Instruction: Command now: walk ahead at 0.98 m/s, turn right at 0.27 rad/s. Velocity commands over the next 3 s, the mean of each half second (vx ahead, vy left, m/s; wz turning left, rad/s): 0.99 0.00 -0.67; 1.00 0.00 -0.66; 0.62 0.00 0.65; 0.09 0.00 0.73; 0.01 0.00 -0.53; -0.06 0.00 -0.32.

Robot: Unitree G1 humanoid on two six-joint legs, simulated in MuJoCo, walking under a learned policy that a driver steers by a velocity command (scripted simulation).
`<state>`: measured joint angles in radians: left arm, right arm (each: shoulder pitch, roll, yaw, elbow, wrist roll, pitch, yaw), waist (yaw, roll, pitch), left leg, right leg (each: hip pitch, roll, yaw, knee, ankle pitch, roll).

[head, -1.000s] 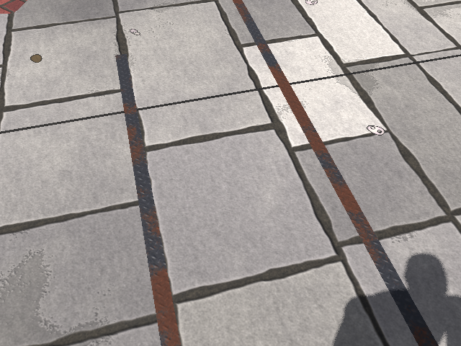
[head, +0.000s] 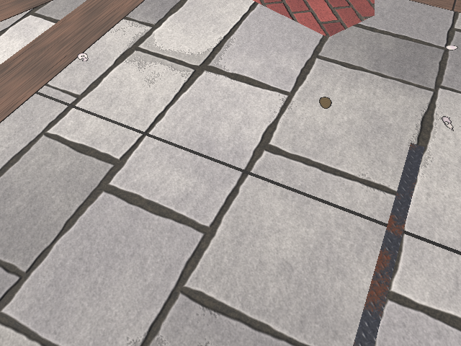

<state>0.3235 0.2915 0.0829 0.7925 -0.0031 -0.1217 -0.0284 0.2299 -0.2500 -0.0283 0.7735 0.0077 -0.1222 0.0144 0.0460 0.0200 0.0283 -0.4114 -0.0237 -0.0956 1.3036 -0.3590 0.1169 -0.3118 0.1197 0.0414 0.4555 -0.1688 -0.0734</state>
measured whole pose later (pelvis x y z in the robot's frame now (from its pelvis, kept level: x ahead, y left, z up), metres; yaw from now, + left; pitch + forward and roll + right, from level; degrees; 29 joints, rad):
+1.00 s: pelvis +0.78 -0.23 +0.00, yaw -44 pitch -1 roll -1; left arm 0.40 0.23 0.02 0.75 0.00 -0.10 -0.02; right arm 0.12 -0.28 -0.01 0.65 0.00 -0.11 0.00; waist 0.06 0.04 0.03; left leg -0.80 0.16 -0.05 0.86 0.13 0.00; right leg -0.02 0.15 0.04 0.36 -0.32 -0.13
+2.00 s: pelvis +1.21 -0.51 +0.00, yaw +2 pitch +1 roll -1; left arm 0.19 0.28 0.04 0.71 0.00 0.01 0.02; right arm 0.16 -0.29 -0.03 0.62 0.00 0.06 -0.01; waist 0.05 0.01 0.05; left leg -0.40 0.02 -0.04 0.77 -0.38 -0.03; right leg -0.36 -0.01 -0.05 0.43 -0.10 -0.03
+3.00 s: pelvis +1.24 -0.54 +0.00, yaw -26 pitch +1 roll +0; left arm 0.05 0.24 0.03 0.65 0.01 0.05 0.05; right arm 0.22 -0.29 -0.06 0.71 0.01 0.00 0.01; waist -0.05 -0.02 0.05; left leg -0.34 -0.01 -0.04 0.60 -0.27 0.00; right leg -0.34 0.08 0.07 0.67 -0.32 -0.03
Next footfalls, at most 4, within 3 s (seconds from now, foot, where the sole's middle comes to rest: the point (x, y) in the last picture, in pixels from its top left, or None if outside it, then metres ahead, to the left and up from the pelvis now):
0.26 left None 0.42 0.16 -0.77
0.70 right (319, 272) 0.71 -0.23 -0.77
1.18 left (358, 163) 1.18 -0.42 -0.77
1.62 right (406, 136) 1.34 -0.63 -0.77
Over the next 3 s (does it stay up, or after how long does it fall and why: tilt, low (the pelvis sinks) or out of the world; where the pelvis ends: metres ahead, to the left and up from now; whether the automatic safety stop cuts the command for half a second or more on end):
stays up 1.24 -0.54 0.00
